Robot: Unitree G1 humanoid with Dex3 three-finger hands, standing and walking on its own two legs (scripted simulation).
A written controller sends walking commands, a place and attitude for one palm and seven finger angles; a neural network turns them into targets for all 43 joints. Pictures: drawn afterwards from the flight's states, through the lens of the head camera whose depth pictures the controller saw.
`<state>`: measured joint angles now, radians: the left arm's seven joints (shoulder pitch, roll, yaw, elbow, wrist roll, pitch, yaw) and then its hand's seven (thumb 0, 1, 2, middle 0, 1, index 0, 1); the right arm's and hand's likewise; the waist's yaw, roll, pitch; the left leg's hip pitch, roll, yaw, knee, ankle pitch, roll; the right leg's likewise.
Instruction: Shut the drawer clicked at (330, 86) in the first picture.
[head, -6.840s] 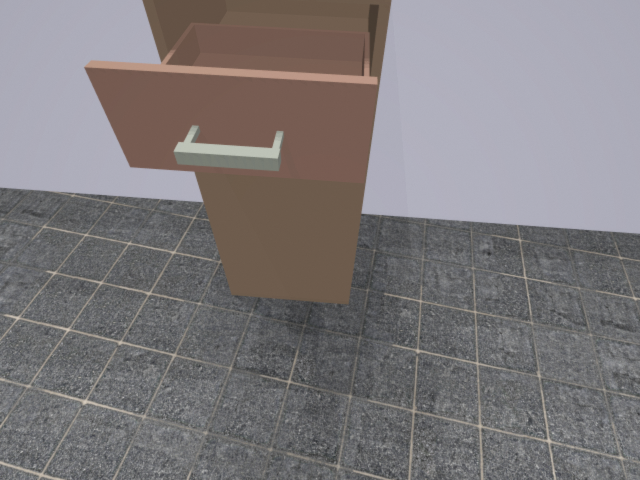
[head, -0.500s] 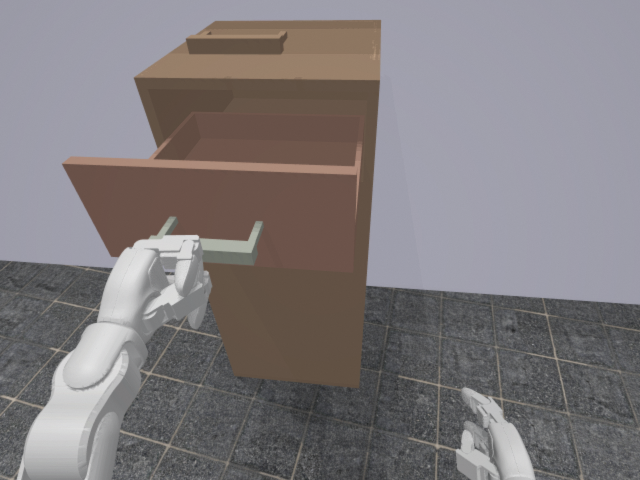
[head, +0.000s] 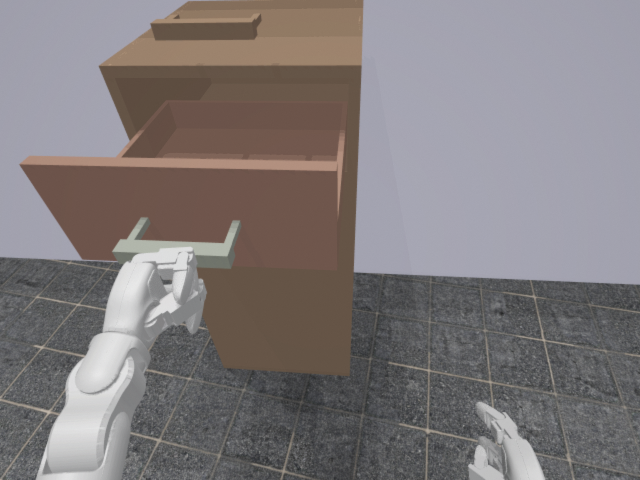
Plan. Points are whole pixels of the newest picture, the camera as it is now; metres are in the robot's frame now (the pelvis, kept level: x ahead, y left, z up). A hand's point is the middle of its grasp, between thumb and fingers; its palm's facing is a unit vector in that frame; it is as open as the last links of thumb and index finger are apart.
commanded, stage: bring the fist close to the handle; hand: left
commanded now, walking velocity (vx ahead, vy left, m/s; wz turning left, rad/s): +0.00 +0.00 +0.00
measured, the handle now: (181, 240) +0.36 +0.21 +0.15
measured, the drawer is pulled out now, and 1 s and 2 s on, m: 0.26 0.20 0.09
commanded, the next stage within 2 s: push the drawer shut in 0.30 s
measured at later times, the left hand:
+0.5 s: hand (194, 300) +0.27 +0.16 +0.15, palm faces -0.01 -1.00 -0.05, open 3.3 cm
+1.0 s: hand (209, 254) +0.34 +0.16 +0.15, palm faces -0.01 -1.00 -0.03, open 3.1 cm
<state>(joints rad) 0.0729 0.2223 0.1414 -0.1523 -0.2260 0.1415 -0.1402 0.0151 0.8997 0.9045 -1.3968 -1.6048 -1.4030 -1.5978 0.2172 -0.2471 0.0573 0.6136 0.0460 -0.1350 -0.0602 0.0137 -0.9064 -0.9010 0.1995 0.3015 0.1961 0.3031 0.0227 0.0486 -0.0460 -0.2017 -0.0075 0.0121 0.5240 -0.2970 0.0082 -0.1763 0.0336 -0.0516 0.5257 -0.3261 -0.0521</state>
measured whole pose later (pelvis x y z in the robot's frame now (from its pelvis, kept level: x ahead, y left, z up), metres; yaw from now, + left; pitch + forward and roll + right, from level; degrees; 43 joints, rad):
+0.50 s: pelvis -0.01 +0.01 +0.00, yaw +1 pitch -2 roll +0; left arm 0.03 0.21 0.10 -0.12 -0.22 0.13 -0.13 0.01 0.90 0.90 -1.40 -1.60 -1.41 -1.60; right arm 0.19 -0.23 0.07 0.61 0.05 -0.13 -0.06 0.01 -0.91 -0.90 0.20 0.30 0.20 0.30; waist 0.03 0.05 -0.04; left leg -0.21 -0.02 0.01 0.53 -0.29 0.02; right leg -0.18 0.02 -0.06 0.53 -0.31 -0.04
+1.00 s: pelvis -0.02 +0.01 +0.00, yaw +0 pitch -1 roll +0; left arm -0.33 0.23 0.11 0.27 -0.20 0.08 -0.11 0.00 0.83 0.93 -1.40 -1.60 -1.40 -1.60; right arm 0.21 -0.24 0.07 0.66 0.06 -0.10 -0.08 0.01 -0.91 -0.90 0.20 0.30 0.20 0.30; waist 0.01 0.04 -0.03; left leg -0.25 -0.02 0.01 0.52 -0.26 0.03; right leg -0.22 0.02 -0.06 0.52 -0.29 -0.04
